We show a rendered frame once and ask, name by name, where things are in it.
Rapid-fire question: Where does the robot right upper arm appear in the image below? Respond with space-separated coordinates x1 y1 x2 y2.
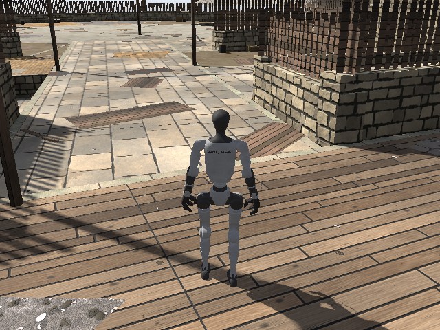
235 140 252 178

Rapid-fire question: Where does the robot right hand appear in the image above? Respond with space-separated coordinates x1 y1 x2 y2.
244 198 260 215

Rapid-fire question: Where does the left robot thigh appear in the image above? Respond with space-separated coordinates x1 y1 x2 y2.
197 192 211 239

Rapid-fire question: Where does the left robot forearm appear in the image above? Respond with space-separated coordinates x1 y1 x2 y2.
183 167 195 197

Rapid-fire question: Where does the robot left hand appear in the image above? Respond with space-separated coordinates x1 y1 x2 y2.
181 195 197 212

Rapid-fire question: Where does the right robot forearm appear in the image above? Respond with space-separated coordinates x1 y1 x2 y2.
245 168 259 199

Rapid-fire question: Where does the robot right foot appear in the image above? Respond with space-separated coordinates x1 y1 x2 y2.
227 269 237 287

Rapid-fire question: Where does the robot left upper arm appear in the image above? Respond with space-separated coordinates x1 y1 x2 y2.
188 139 206 177

